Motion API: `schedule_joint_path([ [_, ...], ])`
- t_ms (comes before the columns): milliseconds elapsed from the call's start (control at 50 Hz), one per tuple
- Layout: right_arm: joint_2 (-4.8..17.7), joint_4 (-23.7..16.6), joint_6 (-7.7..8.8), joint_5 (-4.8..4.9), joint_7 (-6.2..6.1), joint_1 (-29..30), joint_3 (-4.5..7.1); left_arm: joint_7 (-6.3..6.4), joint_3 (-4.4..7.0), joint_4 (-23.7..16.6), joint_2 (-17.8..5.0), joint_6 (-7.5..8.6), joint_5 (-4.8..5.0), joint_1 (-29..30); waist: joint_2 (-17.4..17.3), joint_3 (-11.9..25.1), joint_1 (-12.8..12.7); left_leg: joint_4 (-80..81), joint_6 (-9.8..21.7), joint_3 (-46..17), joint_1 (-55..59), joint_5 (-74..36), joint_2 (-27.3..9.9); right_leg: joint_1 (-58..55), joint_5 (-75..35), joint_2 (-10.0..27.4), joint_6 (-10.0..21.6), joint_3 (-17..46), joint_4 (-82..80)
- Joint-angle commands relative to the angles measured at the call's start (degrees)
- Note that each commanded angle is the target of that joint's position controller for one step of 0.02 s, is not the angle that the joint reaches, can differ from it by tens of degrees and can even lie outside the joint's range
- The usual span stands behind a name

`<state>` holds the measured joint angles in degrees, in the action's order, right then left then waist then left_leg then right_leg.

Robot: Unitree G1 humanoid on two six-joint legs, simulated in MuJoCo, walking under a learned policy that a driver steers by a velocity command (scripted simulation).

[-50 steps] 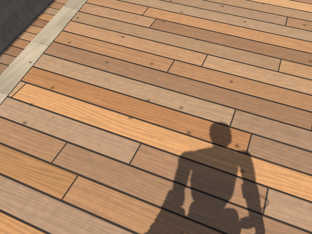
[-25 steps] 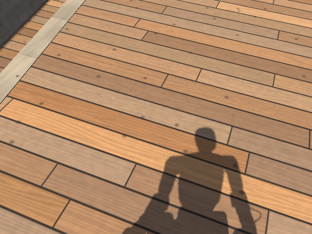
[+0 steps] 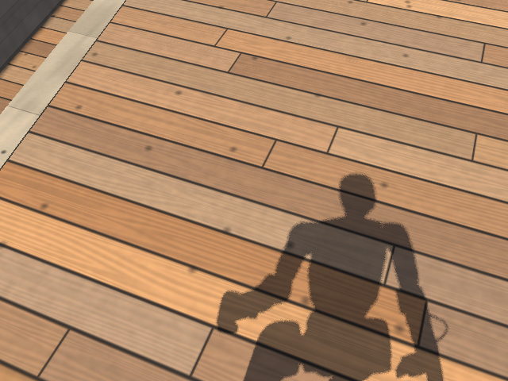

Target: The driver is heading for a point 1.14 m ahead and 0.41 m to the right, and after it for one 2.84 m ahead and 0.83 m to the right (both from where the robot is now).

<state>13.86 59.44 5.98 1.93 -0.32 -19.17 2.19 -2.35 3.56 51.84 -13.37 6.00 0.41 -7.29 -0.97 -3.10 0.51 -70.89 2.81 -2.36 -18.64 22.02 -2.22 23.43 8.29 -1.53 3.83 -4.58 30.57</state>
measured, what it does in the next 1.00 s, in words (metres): walks ahead, turning right: left foot, then right foot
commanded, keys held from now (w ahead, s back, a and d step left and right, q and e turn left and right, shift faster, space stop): w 0.30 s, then w+e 0.18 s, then e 0.52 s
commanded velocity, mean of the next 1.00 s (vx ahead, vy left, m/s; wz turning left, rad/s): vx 0.34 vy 0.00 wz -0.28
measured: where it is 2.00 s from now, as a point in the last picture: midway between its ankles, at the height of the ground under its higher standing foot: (258, 372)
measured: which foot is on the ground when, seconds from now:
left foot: up 0.00-0.42, down 0.44-0.92, up 0.94-1.00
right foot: down 0.00-0.46, up 0.48-0.90, down 0.92-1.00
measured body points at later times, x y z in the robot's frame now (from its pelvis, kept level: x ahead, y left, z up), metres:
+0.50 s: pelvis +0.29 +0.05 +0.00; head +0.33 +0.06 +0.44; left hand +0.27 +0.32 -0.15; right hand +0.47 -0.20 -0.10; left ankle +0.40 +0.15 -0.73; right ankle +0.11 -0.08 -0.67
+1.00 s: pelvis +0.45 +0.01 +0.00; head +0.50 -0.02 +0.44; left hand +0.69 +0.23 -0.10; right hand +0.50 -0.30 -0.13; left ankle +0.41 +0.17 -0.65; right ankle +0.50 -0.09 -0.73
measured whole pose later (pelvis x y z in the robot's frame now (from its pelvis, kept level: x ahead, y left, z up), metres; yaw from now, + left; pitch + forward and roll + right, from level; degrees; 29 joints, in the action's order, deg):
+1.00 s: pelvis +0.45 +0.01 +0.00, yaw -19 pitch +3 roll +2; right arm 16.7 50.5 1.4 0.3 -1.6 -4.4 4.2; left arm -1.2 5.4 42.1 -15.8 0.6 -0.4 -7.4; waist -0.8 -3.7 -0.2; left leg -63.5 -2.9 3.3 -23.1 33.5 -1.8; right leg 26.6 10.8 -1.6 5.9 -0.7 34.0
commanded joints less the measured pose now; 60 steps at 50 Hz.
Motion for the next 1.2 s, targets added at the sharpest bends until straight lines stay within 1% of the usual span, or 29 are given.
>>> schedule_joint_path([
  [20, 4.31, -3.55, 0.15, -0.5, -0.68, -1.4, 1.6, -0.37, 0.45, -0.87, -3.75, 1.14, -0.94, -2.05, 4.26, 5.71, 0.47, -0.61, 1.44, -2.67, -12.73, -6.28, -6.71, -12.52, -0.45, 15.09, 9.01, 19.45, -20.34],
  [60, 2.59, -3.48, -1.13, -0.56, -0.89, -2.18, 1.6, -0.1, 0.52, 0.54, -4.43, 1.26, -0.7, -3.99, 4.63, 3.76, 1.49, 3.06, 0.95, -1.72, -12.1, -6.97, -7.28, -8.89, -1.94, 14.13, 10.01, 15.9, -23.06],
  [100, 3.66, -5.32, -1.6, -1.02, -1.05, 2.39, 1.98, 0.81, 0.87, 1.33, -6.51, 1.31, -0.78, -6.09, 3.87, 1.36, 1.25, 8.38, -0.3, -1.38, -16.79, -11.6, -7.91, -8.91, -3.16, 14.14, 10.67, 14.12, -25.03],
  [160, 4.0, -7.63, -1.32, -1.66, -0.75, 9.42, 2.27, 2.04, 1.01, 2.12, -7.52, 0.81, -0.58, -9.5, 3.26, -0.01, -0.42, 19.23, -1.76, -0.92, -22.39, -21.17, -7.69, -12.59, -4.97, 13.63, 9.8, 12.01, -25.71],
  [240, 2.73, -9.74, -0.65, -1.26, 0.17, 17.74, 1.67, 2.72, 1.07, 3.09, -8.33, 0.36, 0.12, -13.42, 3.62, -1.05, -3.11, 32.74, -2.14, 2.03, -19.84, -29.75, -4.77, -15.02, -5.78, 12.02, 7.87, 7.87, -25.7],
  [320, 2.87, -12.2, -0.21, -0.8, 1.41, 24.12, 1.16, 2.83, 1.35, 5.12, -8.5, -0.59, 0.58, -17.89, 3.47, -2.85, -5.15, 38.99, -1.51, 2.1, -21.21, -26.92, -3.44, -22.51, -7.07, 14.55, 7.73, 8.28, -22.54],
  [380, 4.79, -13.24, 0.7, -0.62, 2.2, 23.35, 1.63, 3.16, 1.94, 5.26, -9.53, -1.54, 0.89, -17.47, 4.72, -1.94, -3.0, 42.74, -0.15, 1.53, -17.48, -20.75, -2.08, -26.37, -11.99, 16.68, 6.72, 10.94, -17.77],
  [420, 7.97, -10.95, 1.3, -0.67, 1.97, 14.04, 3.25, 3.16, 2.06, 4.3, -10.12, -2.03, 0.86, -14.65, 5.87, 3.67, 2.56, 44.51, 1.47, 4.07, -2.99, -18.28, 1.16, -24.96, -26.77, 14.43, 4.98, 10.04, -7.67],
  [440, 11.46, -8.1, 1.47, -1.12, 1.44, 3.23, 4.76, 3.06, 1.26, 3.41, -8.14, -2.01, 0.39, -13.91, 4.81, 11.32, 6.99, 42.12, 3.68, 1.94, 13.61, -19.4, -1.34, -17.85, -25.7, 10.84, 3.02, 7.77, 5.3],
  [460, 17.38, -6.6, 1.28, -2.53, 0.87, -6.09, 6.27, 2.72, -0.33, 1.86, -2.41, -1.4, -0.23, -18.58, -5.89, 21.97, 6.88, 42.0, 10.31, -18.07, 37.78, -15.38, -16.81, 2.77, -5.69, 3.32, -0.98, 3.73, 27.96],
  [480, 15.2, -5.85, 0.89, -2.33, 1.1, -7.63, 5.49, 2.55, -1.07, 2.41, -0.39, -0.29, 1.05, -20.83, -15.91, 28.52, 6.16, 51.41, 14.66, -38.23, 44.29, -7.82, -23.61, 14.32, 24.72, -1.66, -2.03, 9.32, 41.03],
  [500, 10.72, -6.97, 0.89, -2.23, 0.97, -2.9, 4.03, 2.71, 0.69, 1.78, -6.94, 0.26, 2.57, -16.54, -10.65, 20.48, 6.03, 52.61, 11.84, -31.74, 37.27, -10.83, -21.75, 18.77, 23.28, 1.53, -1.59, 13.16, 46.4],
  [520, 8.26, -8.62, 0.81, -2.38, 0.7, 2.85, 3.19, 3.11, 1.05, 0.37, -8.04, 0.22, 2.65, -12.58, -7.43, 13.88, 4.41, 52.14, 9.72, -21.51, 28.57, -21.65, -20.5, 19.25, 19.31, 4.23, -1.54, 11.08, 46.6],
  [540, 6.35, -9.06, 0.88, -2.64, 0.88, 7.13, 2.53, 3.6, 1.34, 0.41, -7.33, -0.32, 1.92, -11.26, -3.3, 9.93, 2.27, 53.05, 8.58, -13.52, 19.89, -32.3, -18.18, 15.98, 16.11, 6.2, -2.11, 10.18, 43.75],
  [580, 4.46, -8.78, 0.92, -3.35, 0.95, 10.45, 2.15, 3.92, 2.07, 0.69, -5.21, -2.48, 1.37, -13.56, -5.02, 6.81, -1.44, 54.87, 6.97, -3.5, 9.71, -40.05, -14.64, 8.82, 13.18, 8.4, -2.48, 9.67, 39.34],
  [640, 6.97, -8.34, 0.84, -3.64, -0.14, 11.56, 2.85, 3.89, 2.11, -1.65, -3.09, -4.68, 1.15, -12.43, -4.94, 4.39, -3.24, 57.64, 8.71, 3.36, 5.32, -45.55, -14.26, 9.28, 8.54, 8.04, -3.49, 7.89, 34.5],
  [740, 9.5, -8.92, -1.17, -2.71, -2.49, 12.59, 3.54, 2.19, 1.75, -5.97, -2.79, -5.02, 0.3, -4.92, -4.05, 5.37, -1.58, 57.51, 8.2, 11.3, 7.61, -43.55, -13.12, 6.34, -4.8, 7.21, -4.06, 3.97, 16.27],
  [820, 11.05, -8.71, -2.95, -1.23, -2.8, 11.43, 4.09, 0.62, 2.32, -9.45, -4.65, -5.77, 0.05, -0.49, -4.19, 5.38, -0.33, 53.22, 6.93, 11.67, 13.59, -40.6, -15.32, 5.93, -1.96, 5.99, -2.62, 2.51, 9.52],
  [880, 11.77, -9.51, -4.24, -0.12, -2.98, 12.91, 4.56, -0.2, 3.15, -10.72, -6.25, -5.85, 0.12, -2.26, -4.16, 5.79, -2.23, 44.45, 4.19, 12.08, 15.94, -42.74, -15.6, 2.24, 1.64, 3.47, 0.2, 0.18, 2.88],
  [900, 10.87, -9.39, -4.58, -0.09, -2.95, 12.1, 4.41, 0.08, 4.05, -9.87, -7.91, -5.49, -0.09, -6.35, -1.8, 7.88, -4.08, 36.37, 1.91, 13.77, 14.42, -42.78, -12.96, -4.83, -3.91, 1.13, 1.95, -0.54, -2.29],
  [920, 9.69, -9.6, -4.61, -1.52, -2.58, 8.85, 4.08, 1.25, 6.04, -9.69, -13.98, -5.19, -0.38, -10.28, 7.47, 11.13, -4.75, 22.74, -2.66, 15.66, 6.37, -30.33, -8.1, -15.85, -29.16, 6.19, 5.27, 9.0, -4.76],
  [940, 5.35, -12.06, -4.26, -4.51, -1.87, 8.92, 2.63, 2.35, 6.73, -10.61, -19.3, -5.45, -1.15, -10.73, 20.2, 13.6, -1.45, 3.6, -7.1, 14.24, -13.49, 16.49, 1.85, -28.75, -55.72, 19.55, 15.37, 29.71, -2.46],
  [960, 5.56, -12.11, -3.82, -3.49, -0.84, 7.68, 2.33, 1.79, 5.37, -12.13, -17.34, -4.88, -1.45, -11.21, 13.67, 24.04, -2.13, -6.26, -7.08, 0.2, -17.02, 22.24, 3.43, -33.58, -51.66, 24.0, 22.11, 37.88, -3.6],
  [980, 7.73, -13.42, -3.7, -0.77, -0.53, 11.16, 2.71, 1.37, 5.18, -13.12, -15.64, -4.58, -1.5, -8.83, 10.2, 21.82, -3.09, -7.34, -6.11, -1.68, -21.16, 16.82, 2.86, -30.0, -36.61, 22.34, 21.16, 35.67, -7.48],
  [1000, 8.71, -13.17, -3.89, -0.6, -0.98, 13.55, 3.07, 1.71, 4.76, -13.7, -13.59, -4.44, -0.2, -4.47, 5.51, 15.85, -2.02, -3.97, -5.43, -2.18, -22.3, 11.05, 0.67, -24.51, -25.28, 18.45, 16.37, 30.44, -8.76],
  [1020, 9.27, -12.82, -4.4, -1.64, -1.77, 14.66, 3.4, 2.4, 4.16, -14.27, -11.6, -4.93, 0.57, -1.53, 3.31, 12.67, -1.12, 0.18, -5.48, -2.33, -21.14, 7.1, -0.64, -19.08, -18.17, 16.01, 13.14, 27.32, -9.97],
  [1080, 8.19, -12.87, -5.45, -2.36, -2.3, 13.59, 3.49, 3.58, 3.85, -15.45, -11.26, -5.87, -0.63, 0.15, 5.96, 11.05, 0.85, 9.6, -5.81, -0.84, -13.02, 2.1, 0.97, -9.7, -14.55, 11.69, 10.91, 23.09, -11.57],
  [1140, 6.46, -13.11, -5.35, -2.13, -2.54, 13.9, 2.83, 4.26, 4.43, -15.79, -12.77, -5.91, -0.29, -1.54, 6.67, 12.35, -0.02, 18.16, -6.44, -1.64, -11.02, -0.27, 2.33, -10.51, -11.68, 11.28, 10.53, 24.31, -11.53],
  [1200, 7.01, -13.59, -5.44, -1.91, -2.32, 14.85, 2.81, 4.65, 4.41, -16.65, -12.79, -6.43, -0.22, -0.77, 8.53, 11.7, -0.68, 23.38, -6.64, -2.38, -8.84, -2.61, 3.11, -8.78, -2.01, 10.46, 9.55, 26.75, -12.5],
])
Next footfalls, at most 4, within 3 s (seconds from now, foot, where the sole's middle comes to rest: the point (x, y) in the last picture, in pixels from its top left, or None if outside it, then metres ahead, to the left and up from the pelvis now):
0.44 left None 0.44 0.15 -0.76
0.92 right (308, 346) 0.54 -0.10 -0.76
1.36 left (227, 324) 0.60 0.11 -0.76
1.76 right None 0.43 -0.10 -0.76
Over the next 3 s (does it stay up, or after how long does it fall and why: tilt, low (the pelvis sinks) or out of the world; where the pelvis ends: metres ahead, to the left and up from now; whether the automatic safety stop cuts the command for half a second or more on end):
stays up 0.59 -0.17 0.01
